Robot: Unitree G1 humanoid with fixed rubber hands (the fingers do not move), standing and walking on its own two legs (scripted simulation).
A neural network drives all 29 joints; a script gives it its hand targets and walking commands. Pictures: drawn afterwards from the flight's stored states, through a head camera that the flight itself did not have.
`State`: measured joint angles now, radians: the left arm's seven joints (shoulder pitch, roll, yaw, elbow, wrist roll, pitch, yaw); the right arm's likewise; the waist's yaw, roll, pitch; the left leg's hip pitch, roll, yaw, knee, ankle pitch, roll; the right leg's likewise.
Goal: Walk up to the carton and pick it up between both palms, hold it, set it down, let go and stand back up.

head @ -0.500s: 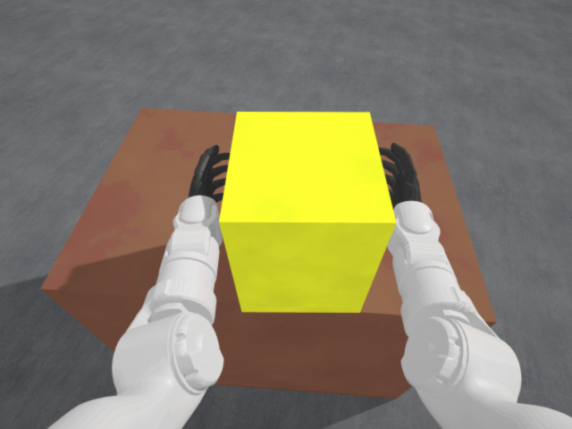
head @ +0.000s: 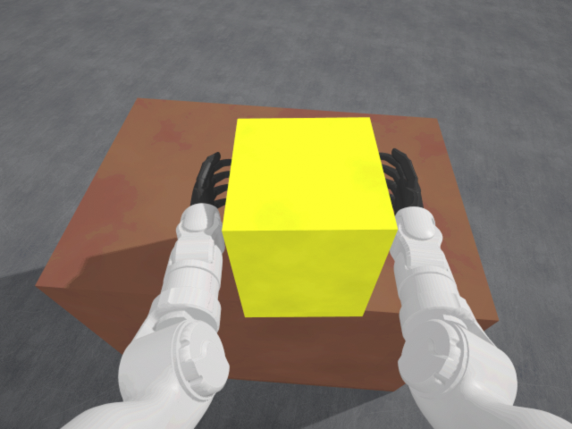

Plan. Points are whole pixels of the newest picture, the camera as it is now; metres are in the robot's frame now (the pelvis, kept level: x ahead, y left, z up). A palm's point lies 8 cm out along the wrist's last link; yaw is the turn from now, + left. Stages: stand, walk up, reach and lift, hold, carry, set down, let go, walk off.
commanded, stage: set down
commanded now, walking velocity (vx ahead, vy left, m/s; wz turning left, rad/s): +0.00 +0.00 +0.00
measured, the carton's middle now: (303, 223) +0.43 +0.05 +0.01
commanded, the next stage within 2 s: none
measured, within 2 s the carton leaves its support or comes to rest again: rests again in 0.02 s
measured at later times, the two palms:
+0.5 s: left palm (206, 208) +0.40 +0.20 +0.06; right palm (405, 208) +0.43 -0.09 +0.08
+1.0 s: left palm (207, 209) +0.40 +0.19 +0.06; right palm (406, 212) +0.43 -0.10 +0.07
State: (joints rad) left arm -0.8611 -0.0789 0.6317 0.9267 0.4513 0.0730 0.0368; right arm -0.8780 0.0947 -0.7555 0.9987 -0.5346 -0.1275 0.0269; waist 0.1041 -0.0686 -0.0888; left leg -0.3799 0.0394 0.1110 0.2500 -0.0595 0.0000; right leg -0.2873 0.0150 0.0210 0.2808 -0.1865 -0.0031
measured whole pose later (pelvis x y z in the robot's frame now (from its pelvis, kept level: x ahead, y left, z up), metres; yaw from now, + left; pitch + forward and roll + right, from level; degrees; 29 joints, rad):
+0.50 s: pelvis +0.00 +0.00 +0.00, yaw +0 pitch +11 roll +0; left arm -0.88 -0.06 0.66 0.99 0.46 -0.01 0.03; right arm -0.87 0.11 -0.74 0.98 -0.54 -0.16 0.01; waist 0.10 -0.06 -0.07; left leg -0.39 0.04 0.12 0.26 -0.06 0.00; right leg -0.30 0.01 0.02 0.31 -0.19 0.00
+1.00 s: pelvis +0.00 +0.00 +0.00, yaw +1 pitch +11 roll +0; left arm -0.85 -0.11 0.71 0.92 0.52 -0.02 0.01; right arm -0.83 0.14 -0.79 0.91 -0.59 -0.16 0.06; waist 0.09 -0.06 -0.08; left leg -0.39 0.03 0.10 0.26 -0.06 0.01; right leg -0.30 0.01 0.01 0.30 -0.20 0.00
